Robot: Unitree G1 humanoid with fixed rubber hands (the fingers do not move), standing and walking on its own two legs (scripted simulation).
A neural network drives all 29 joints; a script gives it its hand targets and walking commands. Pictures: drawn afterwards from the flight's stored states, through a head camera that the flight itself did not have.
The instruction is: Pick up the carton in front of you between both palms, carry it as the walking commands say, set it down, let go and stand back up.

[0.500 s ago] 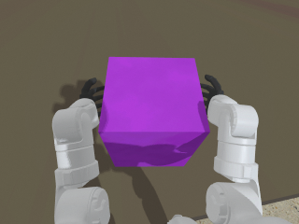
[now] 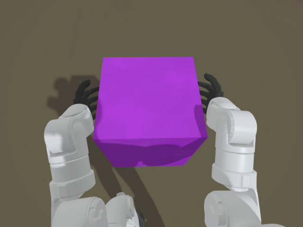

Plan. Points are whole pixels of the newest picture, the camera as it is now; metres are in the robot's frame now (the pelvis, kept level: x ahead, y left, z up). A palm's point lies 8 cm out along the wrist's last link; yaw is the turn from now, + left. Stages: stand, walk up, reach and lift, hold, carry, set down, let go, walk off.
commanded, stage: carry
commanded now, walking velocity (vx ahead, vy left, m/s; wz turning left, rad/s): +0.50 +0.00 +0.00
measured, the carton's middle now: (148, 118) +0.37 -0.03 +0.07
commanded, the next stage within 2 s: none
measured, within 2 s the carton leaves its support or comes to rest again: neither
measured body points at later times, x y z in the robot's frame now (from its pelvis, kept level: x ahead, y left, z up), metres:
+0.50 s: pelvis +0.35 -0.04 +0.09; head +0.34 -0.04 +0.54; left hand +0.71 +0.14 +0.27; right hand +0.73 -0.17 +0.27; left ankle +0.15 +0.07 -0.57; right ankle +0.47 -0.10 -0.63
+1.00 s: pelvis +0.69 +0.01 +0.10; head +0.70 +0.02 +0.55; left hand +0.97 +0.16 +0.18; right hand +0.97 -0.14 +0.19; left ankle +0.77 +0.09 -0.63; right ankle +0.49 -0.10 -0.58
